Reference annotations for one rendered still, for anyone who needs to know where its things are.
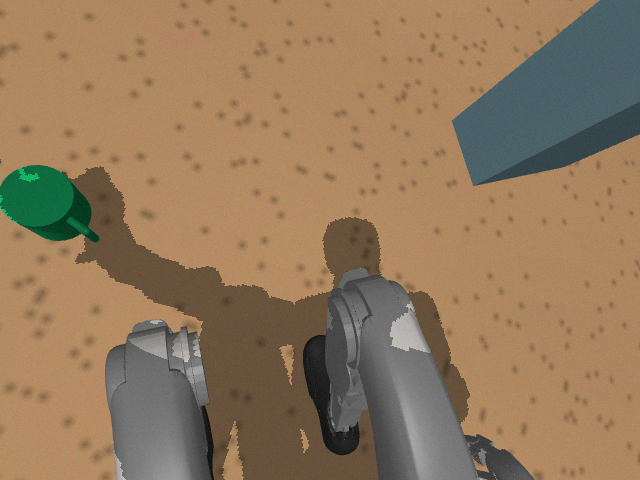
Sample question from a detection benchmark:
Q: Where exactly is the right robot foot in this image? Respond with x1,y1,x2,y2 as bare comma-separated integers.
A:
303,335,359,455

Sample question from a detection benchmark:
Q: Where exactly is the right robot hand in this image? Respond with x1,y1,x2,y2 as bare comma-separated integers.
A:
464,434,535,480

